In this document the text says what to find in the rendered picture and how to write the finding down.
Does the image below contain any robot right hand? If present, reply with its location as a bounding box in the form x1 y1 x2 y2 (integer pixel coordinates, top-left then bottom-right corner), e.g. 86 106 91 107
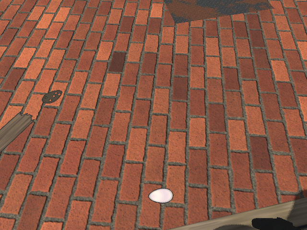
251 217 301 230

